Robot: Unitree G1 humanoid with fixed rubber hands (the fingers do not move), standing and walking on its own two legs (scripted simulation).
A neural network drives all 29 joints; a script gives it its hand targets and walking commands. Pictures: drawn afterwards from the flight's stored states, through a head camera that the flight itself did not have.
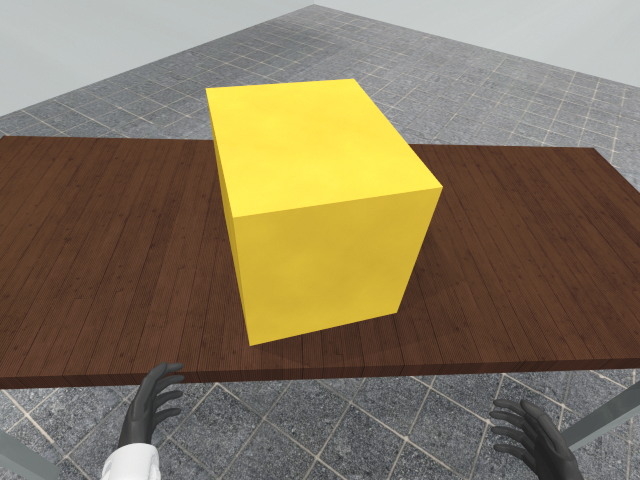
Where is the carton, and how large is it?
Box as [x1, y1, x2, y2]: [206, 79, 442, 345]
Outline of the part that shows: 354,79 206,88 224,213 250,345 396,312 442,186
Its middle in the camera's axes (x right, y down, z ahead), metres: -0.02 -0.06 +0.63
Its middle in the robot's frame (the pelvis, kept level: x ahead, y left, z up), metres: +0.52 +0.05 +0.06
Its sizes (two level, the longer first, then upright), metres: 0.313 0.252 0.269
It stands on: a table, 0.71 m high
